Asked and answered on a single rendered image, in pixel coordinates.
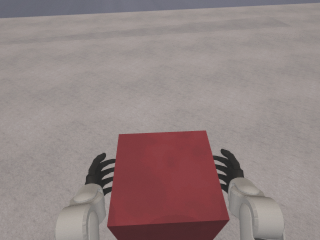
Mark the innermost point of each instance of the robot right hand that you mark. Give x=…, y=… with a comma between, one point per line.
x=232, y=170

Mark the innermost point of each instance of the robot right forearm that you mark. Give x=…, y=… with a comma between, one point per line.
x=260, y=217

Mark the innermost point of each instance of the carton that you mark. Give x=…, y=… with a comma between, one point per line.
x=166, y=187

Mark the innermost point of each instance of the robot left forearm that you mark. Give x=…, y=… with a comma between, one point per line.
x=81, y=218

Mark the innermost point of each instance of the robot left hand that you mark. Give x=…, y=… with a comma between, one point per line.
x=95, y=174

